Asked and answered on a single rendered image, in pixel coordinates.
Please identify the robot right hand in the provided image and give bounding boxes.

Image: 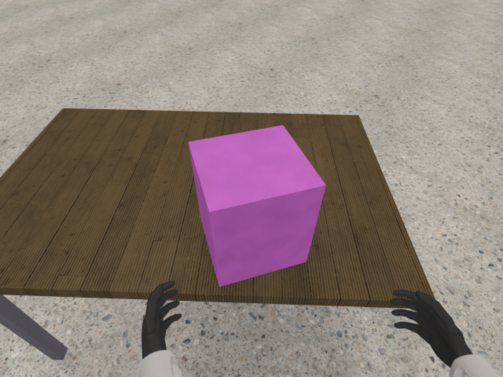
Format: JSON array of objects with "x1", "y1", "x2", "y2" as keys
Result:
[{"x1": 390, "y1": 290, "x2": 473, "y2": 368}]

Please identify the robot left forearm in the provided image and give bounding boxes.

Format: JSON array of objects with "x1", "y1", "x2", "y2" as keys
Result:
[{"x1": 136, "y1": 350, "x2": 182, "y2": 377}]

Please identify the carton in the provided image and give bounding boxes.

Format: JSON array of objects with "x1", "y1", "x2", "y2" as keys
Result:
[{"x1": 189, "y1": 125, "x2": 326, "y2": 287}]

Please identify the robot right forearm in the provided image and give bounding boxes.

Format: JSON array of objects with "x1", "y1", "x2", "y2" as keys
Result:
[{"x1": 450, "y1": 354, "x2": 503, "y2": 377}]

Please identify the robot left hand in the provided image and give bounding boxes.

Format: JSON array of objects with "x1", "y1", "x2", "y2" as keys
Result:
[{"x1": 141, "y1": 281, "x2": 182, "y2": 360}]

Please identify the table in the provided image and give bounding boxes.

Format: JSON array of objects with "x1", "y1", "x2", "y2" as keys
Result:
[{"x1": 0, "y1": 108, "x2": 435, "y2": 360}]

